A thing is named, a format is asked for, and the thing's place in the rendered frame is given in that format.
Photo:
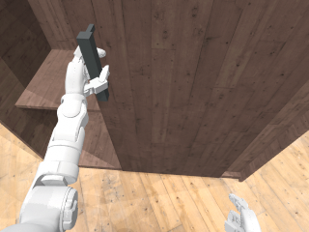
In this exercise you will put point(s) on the handle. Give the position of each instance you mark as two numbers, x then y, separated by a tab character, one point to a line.
89	51

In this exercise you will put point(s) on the right robot hand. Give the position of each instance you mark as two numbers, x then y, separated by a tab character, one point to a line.
245	222

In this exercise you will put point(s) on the left robot upper arm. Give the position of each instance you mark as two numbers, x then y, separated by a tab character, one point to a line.
48	209

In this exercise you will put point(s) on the left robot forearm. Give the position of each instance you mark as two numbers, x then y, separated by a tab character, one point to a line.
59	167

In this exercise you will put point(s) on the left robot hand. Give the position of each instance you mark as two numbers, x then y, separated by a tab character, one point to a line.
77	76

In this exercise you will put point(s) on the wardrobe door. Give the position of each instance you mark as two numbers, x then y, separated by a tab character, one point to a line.
288	115
193	82

